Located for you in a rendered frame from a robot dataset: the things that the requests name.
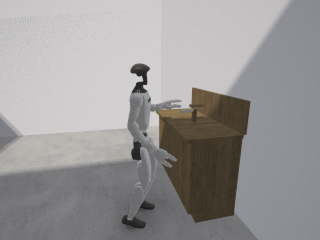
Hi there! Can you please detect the right robot upper arm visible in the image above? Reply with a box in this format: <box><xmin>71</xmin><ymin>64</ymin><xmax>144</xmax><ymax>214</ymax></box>
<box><xmin>127</xmin><ymin>93</ymin><xmax>143</xmax><ymax>130</ymax></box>

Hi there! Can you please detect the robot left foot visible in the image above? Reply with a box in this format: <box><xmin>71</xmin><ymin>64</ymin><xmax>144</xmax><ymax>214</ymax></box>
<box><xmin>140</xmin><ymin>200</ymin><xmax>155</xmax><ymax>210</ymax></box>

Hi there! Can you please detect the robot head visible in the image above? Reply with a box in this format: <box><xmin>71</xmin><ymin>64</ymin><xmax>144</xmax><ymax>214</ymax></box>
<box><xmin>130</xmin><ymin>63</ymin><xmax>150</xmax><ymax>93</ymax></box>

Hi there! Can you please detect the counter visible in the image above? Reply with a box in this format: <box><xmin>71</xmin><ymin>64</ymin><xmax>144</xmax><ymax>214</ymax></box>
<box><xmin>156</xmin><ymin>87</ymin><xmax>251</xmax><ymax>223</ymax></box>

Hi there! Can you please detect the robot left forearm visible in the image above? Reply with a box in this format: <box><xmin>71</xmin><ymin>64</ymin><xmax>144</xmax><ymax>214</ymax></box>
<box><xmin>150</xmin><ymin>103</ymin><xmax>163</xmax><ymax>112</ymax></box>

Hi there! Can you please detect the tap lever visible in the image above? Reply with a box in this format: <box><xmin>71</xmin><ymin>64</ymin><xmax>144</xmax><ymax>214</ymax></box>
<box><xmin>180</xmin><ymin>109</ymin><xmax>195</xmax><ymax>114</ymax></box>

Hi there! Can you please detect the robot right forearm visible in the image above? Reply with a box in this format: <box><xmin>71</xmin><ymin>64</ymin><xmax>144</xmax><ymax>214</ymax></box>
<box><xmin>128</xmin><ymin>124</ymin><xmax>158</xmax><ymax>154</ymax></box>

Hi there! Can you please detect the robot right hand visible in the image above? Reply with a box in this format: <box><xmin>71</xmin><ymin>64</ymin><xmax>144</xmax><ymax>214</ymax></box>
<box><xmin>154</xmin><ymin>148</ymin><xmax>177</xmax><ymax>168</ymax></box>

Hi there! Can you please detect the robot left hand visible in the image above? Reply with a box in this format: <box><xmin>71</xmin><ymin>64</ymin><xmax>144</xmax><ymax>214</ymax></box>
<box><xmin>162</xmin><ymin>98</ymin><xmax>182</xmax><ymax>110</ymax></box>

